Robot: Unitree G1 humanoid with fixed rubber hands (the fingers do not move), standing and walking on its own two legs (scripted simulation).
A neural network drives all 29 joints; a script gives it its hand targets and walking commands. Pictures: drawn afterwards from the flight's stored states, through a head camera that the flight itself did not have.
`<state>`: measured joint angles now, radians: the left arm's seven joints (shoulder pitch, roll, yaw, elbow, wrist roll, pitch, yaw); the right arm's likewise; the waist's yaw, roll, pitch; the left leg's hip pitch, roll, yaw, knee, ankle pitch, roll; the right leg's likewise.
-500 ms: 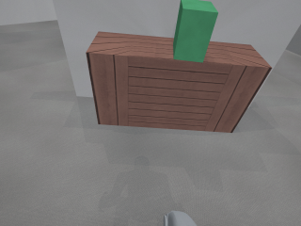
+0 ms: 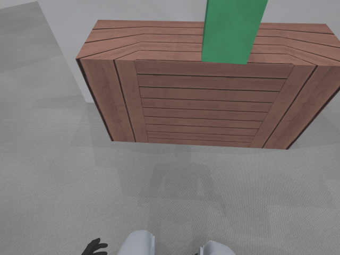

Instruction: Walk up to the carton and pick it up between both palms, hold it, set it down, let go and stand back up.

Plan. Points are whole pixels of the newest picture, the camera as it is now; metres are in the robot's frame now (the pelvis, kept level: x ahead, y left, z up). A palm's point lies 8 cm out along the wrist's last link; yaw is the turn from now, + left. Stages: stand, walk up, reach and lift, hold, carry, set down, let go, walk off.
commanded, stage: walk up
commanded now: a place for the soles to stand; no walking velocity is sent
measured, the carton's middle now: (229, 13) +0.97 -0.20 +0.08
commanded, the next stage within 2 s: none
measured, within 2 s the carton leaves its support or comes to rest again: neither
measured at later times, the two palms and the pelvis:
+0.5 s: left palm (110, 182) +0.31 +0.21 -0.12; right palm (290, 220) +0.22 -0.29 -0.10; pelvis +0.21 -0.04 +0.00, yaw +2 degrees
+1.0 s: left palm (146, 158) +0.42 +0.11 -0.16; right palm (283, 137) +0.49 -0.35 -0.11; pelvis +0.39 -0.13 -0.01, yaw +5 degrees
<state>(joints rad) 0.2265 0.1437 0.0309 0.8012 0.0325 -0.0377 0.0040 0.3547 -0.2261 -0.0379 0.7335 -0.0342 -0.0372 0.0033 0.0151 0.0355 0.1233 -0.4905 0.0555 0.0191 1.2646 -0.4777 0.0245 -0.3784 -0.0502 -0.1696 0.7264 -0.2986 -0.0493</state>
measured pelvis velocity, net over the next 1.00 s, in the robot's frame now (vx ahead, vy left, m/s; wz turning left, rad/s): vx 0.39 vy -0.13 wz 0.09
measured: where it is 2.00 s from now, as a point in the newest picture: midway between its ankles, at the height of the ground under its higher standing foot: (218, 198)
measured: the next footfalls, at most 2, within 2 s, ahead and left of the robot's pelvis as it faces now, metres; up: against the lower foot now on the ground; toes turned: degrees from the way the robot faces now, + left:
left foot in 0.16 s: +0.20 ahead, +0.12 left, +0.00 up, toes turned +7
right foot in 0.60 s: +0.45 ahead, -0.23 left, +0.00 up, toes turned -6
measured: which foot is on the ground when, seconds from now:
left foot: up 0.00-0.14, down 0.16-0.62, up 0.64-0.88, down 0.90-1.00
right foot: down 0.00-0.16, up 0.18-0.58, down 0.60-0.90, up 0.92-1.00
